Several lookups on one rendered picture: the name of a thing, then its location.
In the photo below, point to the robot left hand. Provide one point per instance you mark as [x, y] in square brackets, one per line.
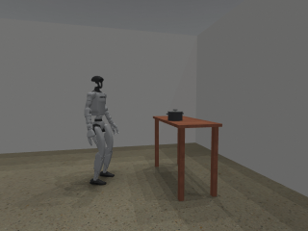
[114, 128]

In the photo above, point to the table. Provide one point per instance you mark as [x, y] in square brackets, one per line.
[189, 122]

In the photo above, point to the robot left forearm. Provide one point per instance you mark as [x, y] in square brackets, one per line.
[109, 118]

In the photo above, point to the robot right hand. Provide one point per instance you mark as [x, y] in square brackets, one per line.
[91, 134]

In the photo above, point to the robot right forearm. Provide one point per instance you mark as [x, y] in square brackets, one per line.
[88, 118]

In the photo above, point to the pot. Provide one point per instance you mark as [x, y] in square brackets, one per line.
[175, 116]

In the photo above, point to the humanoid robot torso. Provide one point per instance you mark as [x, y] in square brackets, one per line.
[98, 109]

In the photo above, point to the right robot thigh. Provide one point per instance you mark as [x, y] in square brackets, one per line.
[101, 145]

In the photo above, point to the right robot upper arm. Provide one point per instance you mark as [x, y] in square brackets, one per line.
[90, 96]

